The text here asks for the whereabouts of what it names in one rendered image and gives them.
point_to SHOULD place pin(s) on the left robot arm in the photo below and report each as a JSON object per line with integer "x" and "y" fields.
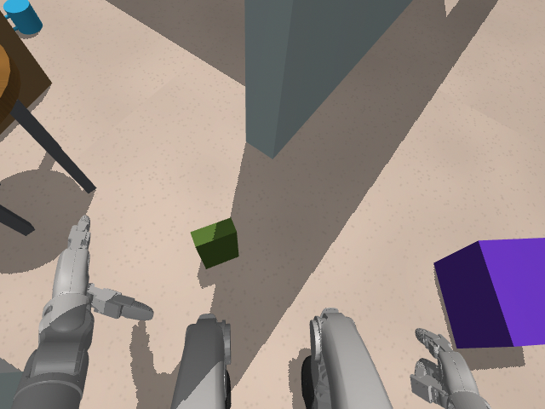
{"x": 55, "y": 373}

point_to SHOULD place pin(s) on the right robot hand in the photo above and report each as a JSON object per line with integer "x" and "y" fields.
{"x": 435, "y": 382}

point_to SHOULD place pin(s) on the left robot hand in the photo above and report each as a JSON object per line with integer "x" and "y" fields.
{"x": 72, "y": 276}

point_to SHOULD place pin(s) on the right robot arm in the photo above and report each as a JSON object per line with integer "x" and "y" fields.
{"x": 466, "y": 400}

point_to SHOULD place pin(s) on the stool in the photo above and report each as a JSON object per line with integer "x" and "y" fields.
{"x": 10, "y": 104}

